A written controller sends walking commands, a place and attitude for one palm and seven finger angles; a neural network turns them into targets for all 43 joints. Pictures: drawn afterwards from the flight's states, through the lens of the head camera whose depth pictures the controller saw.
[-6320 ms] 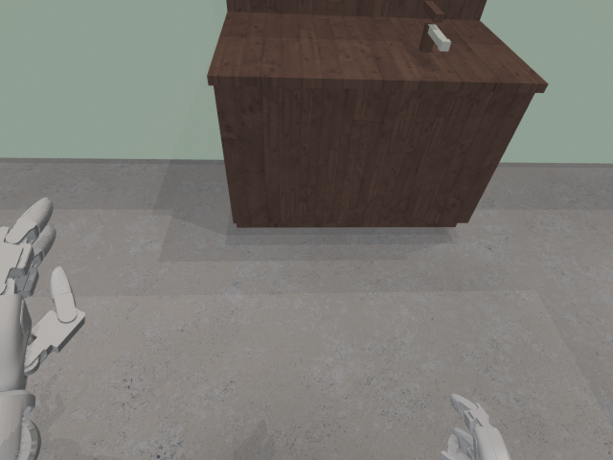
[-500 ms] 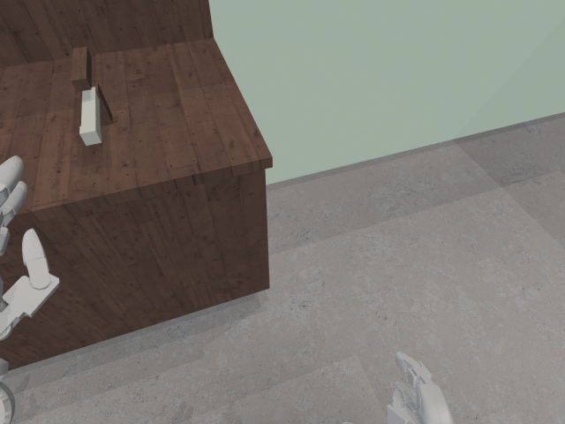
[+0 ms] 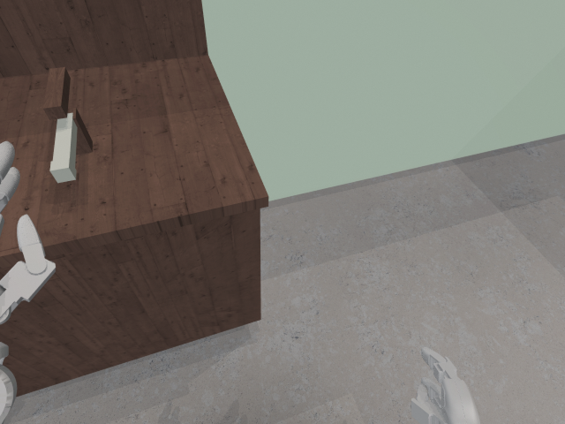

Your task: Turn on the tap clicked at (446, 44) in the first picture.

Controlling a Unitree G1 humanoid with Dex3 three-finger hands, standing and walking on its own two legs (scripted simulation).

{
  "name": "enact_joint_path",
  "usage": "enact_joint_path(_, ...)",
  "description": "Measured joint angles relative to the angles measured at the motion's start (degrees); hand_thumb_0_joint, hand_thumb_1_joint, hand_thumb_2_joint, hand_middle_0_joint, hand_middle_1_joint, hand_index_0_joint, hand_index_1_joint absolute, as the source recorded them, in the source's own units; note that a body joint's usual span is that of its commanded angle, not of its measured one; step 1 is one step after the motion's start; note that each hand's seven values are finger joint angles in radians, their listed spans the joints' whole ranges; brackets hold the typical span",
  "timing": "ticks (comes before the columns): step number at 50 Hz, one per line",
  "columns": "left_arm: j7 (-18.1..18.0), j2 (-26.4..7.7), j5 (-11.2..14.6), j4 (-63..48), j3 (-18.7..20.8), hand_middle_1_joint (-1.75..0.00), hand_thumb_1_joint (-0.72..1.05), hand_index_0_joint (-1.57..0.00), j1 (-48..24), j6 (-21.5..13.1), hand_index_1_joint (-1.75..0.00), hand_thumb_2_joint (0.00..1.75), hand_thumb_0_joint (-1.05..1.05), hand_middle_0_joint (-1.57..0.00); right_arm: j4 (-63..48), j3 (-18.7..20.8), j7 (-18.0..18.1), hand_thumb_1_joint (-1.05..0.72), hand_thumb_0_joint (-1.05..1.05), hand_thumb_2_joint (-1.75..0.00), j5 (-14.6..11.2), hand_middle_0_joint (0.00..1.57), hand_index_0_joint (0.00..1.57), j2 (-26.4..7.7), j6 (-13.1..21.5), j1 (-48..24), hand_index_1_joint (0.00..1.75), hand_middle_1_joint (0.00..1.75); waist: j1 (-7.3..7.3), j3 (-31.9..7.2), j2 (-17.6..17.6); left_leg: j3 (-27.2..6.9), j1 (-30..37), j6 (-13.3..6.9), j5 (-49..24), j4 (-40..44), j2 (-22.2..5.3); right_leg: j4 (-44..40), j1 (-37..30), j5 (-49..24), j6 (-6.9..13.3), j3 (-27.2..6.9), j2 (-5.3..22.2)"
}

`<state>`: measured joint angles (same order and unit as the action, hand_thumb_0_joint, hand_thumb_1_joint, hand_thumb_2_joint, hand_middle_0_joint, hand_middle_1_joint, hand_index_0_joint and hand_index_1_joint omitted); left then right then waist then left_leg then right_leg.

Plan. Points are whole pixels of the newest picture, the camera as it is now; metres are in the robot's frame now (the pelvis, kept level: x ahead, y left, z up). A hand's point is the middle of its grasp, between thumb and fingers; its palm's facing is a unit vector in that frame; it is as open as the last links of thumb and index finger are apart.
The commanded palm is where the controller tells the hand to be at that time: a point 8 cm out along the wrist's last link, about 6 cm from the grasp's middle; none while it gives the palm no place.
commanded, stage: take the last steps up to it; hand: left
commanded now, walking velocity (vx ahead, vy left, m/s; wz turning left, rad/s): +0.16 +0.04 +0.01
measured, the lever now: (63, 170) +0.47 +0.39 +0.06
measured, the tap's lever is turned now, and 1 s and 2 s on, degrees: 0 0 0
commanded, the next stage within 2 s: come to a stop and stand still in 0.04 s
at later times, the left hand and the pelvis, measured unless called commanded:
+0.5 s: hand (97, 239) +0.27 +0.22 +0.17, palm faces +0.38 -0.81 -0.44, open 7.4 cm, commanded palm +0.21 +0.26 +0.18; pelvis +0.06 -0.02 +0.00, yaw +1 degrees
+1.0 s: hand (101, 287) +0.22 +0.20 +0.15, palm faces +0.30 -0.87 -0.40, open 7.4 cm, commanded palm +0.18 +0.25 +0.18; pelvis +0.01 -0.03 +0.00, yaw -2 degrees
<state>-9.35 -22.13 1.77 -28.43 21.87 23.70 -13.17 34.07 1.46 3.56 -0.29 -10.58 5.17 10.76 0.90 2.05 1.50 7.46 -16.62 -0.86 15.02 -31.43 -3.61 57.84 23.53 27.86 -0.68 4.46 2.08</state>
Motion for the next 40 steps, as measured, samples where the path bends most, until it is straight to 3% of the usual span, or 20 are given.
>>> enact_joint_path(3,0.3,0.7,0.3,-1.7,-0.5,-0.31,0.89,-0.20,2.4,0.5,-0.30,0.89,0.01,-0.21,-0.3,-1.4,-0.8,-0.91,0.01,-0.90,0.0,0.20,0.20,1.4,0.6,0.5,0.30,0.30,-0.11,-0.3,-1.2,-0.2,1.2,0.6,-0.3,2.0,-0.7,-7.2,0.4,-3.6,-0.4,1.2,0.3)
enact_joint_path(7,0.6,-0.2,0.1,-2.1,-0.9,-0.31,0.89,-0.20,5.0,0.9,-0.30,0.89,0.01,-0.21,-0.4,-2.9,-0.7,-0.90,0.01,-0.90,0.0,0.21,0.20,2.5,0.5,1.5,0.30,0.30,-0.81,-0.1,-2.6,-0.7,1.7,2.0,1.9,0.0,-1.3,-22.1,-4.1,-8.2,-0.6,3.1,-0.2)
enact_joint_path(9,0.6,-0.3,-0.3,-1.0,-1.0,-0.31,0.89,-0.21,4.5,1.1,-0.30,0.89,0.01,-0.21,0.2,-3.1,-0.5,-0.90,0.01,-0.90,0.1,0.21,0.20,2.1,-0.1,1.5,0.30,0.30,-1.28,0.3,-3.7,-1.4,0.7,2.1,4.6,-4.5,-2.0,-24.8,-5.7,-12.6,1.9,3.8,-0.8)
enact_joint_path(11,0.7,1.1,-0.1,0.7,-2.1,-0.31,0.89,-0.21,2.5,1.7,-0.30,0.89,0.01,-0.21,2.0,-2.8,-0.6,-0.90,0.01,-0.90,0.1,0.21,0.20,1.0,-0.8,0.8,0.30,0.30,-1.67,0.7,-4.7,-3.7,-2.2,2.1,9.8,-13.2,-1.0,-23.0,-5.8,-11.1,3.6,4.4,-0.8)
enact_joint_path(14,0.5,3.1,0.1,1.9,-2.6,-0.31,0.89,-0.21,1.5,1.9,-0.30,0.89,0.01,-0.21,3.8,-2.6,-0.7,-0.90,0.01,-0.90,0.1,0.21,0.20,-0.4,-1.6,-0.6,0.30,0.30,-1.63,1.7,-3.9,-4.8,-5.8,2.8,11.6,-23.6,1.5,-24.4,-7.3,-10.5,3.9,3.9,0.1)
enact_joint_path(20,-0.3,2.3,-0.5,-1.3,-1.9,-0.31,0.89,-0.21,4.6,1.4,-0.30,0.89,0.01,-0.21,0.7,-1.5,0.6,-0.90,0.01,-0.90,0.6,0.21,0.20,-2.3,-2.6,-1.5,0.30,0.30,-0.17,2.9,-1.4,-3.2,-4.0,3.0,7.2,-11.4,2.1,-27.2,-8.8,-11.5,3.2,3.6,1.1)
enact_joint_path(24,-0.6,0.8,-0.3,-4.4,-1.6,-0.31,0.89,-0.21,6.0,1.7,-0.30,0.89,0.01,-0.21,-1.4,-0.3,1.1,-0.91,0.01,-0.90,0.5,0.20,0.20,-3.5,-3.3,-1.5,0.30,0.30,-0.29,3.0,-1.5,-3.0,0.4,2.0,-2.2,0.3,1.7,-25.0,-8.6,-10.1,2.4,3.8,0.4)
enact_joint_path(27,-0.5,-0.6,-0.1,-3.6,-1.2,-0.31,0.89,-0.21,4.7,1.8,-0.30,0.89,0.01,-0.21,-1.5,-0.1,1.4,-0.91,0.01,-0.90,0.5,0.20,0.20,-2.1,-3.3,-1.5,0.30,0.30,-1.36,2.3,0.9,-1.7,1.2,0.6,-0.6,1.2,2.5,-22.0,-7.4,-7.4,1.0,1.3,0.7)
enact_joint_path(30,-0.2,-0.6,-0.3,-2.0,-1.3,-0.31,0.89,-0.21,3.4,2.1,-0.30,0.89,0.01,-0.21,-1.9,-0.9,0.6,-0.91,0.01,-0.90,0.9,0.20,0.19,-0.7,-1.8,-1.0,0.30,0.30,-1.53,1.6,0.8,-2.2,1.2,0.4,-1.6,2.7,2.0,-18.7,-6.6,-3.3,0.5,-0.6,-0.7)
enact_joint_path(35,-0.1,0.3,0.0,-2.4,-1.9,-0.31,0.89,-0.20,3.4,2.9,-0.30,0.89,0.01,-0.21,-2.0,-3.1,-1.1,-0.90,0.01,-0.90,0.9,0.20,0.20,1.5,0.0,-0.5,0.30,0.30,-1.82,1.0,0.1,-2.4,0.8,1.5,-2.9,3.3,0.7,-27.0,-10.2,-8.1,0.1,-0.7,-1.6)
enact_joint_path(36,1.7,-1.6,-1.7,-1.3,-1.2,-0.31,0.89,-0.21,0.3,2.9,-0.30,0.89,0.01,-0.21,-2.2,-2.5,-1.2,-0.90,0.01,-0.90,1.7,0.21,0.20,1.8,1.2,0.2,0.30,0.30,-3.29,1.2,-0.3,-2.5,-0.4,1.6,-2.7,1.6,0.1,-28.7,-10.1,-13.3,0.8,-0.5,-2.2)
enact_joint_path(38,4.0,-4.8,-2.0,5.6,0.6,-0.31,0.89,-0.21,-9.0,0.6,-0.30,0.89,0.01,-0.21,-0.3,-2.3,-1.5,-0.90,0.01,-0.90,1.6,0.21,0.20,1.6,2.7,0.4,0.30,0.30,-5.16,2.2,-1.4,-4.4,-2.1,1.3,-2.7,-0.7,-0.7,-28.0,-9.5,-14.2,2.9,0.3,-3.4)
enact_joint_path(40,4.0,-4.4,-0.2,9.9,2.5,-0.31,0.89,-0.21,-13.1,0.5,-0.30,0.89,0.01,-0.21,0.7,-2.7,-2.4,-0.90,0.01,-0.90,0.8,0.21,0.20,1.0,2.8,0.1,0.30,0.30,-4.92,2.9,-2.0,-5.5,-0.9,1.9,-3.2,1.3,-0.6,-28.2,-9.7,-13.3,3.7,0.2,-3.8)
